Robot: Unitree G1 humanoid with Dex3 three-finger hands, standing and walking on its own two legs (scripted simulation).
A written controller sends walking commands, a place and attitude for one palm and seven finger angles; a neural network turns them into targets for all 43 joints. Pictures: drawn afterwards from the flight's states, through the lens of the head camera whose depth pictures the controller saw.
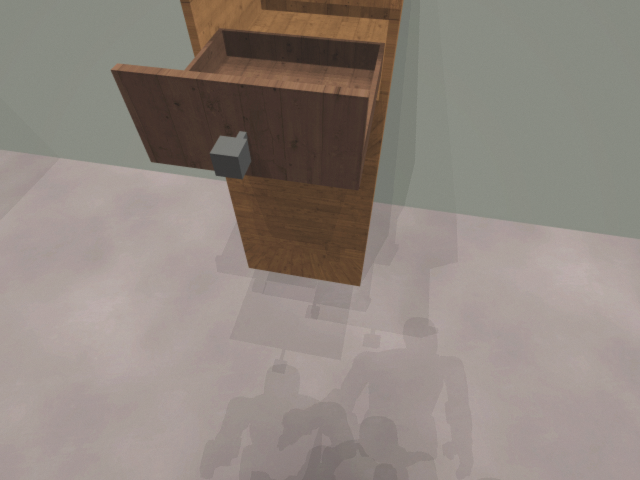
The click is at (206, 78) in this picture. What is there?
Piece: drawer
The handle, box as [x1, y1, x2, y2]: [210, 131, 250, 178]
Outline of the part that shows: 246,132 239,131 235,137 220,136 210,152 210,156 216,175 236,178 243,177 250,162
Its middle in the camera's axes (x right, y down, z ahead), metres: -0.13 -0.14 +0.60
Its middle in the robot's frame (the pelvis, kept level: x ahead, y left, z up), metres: +0.56 +0.16 +0.09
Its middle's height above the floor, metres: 0.87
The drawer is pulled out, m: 0.30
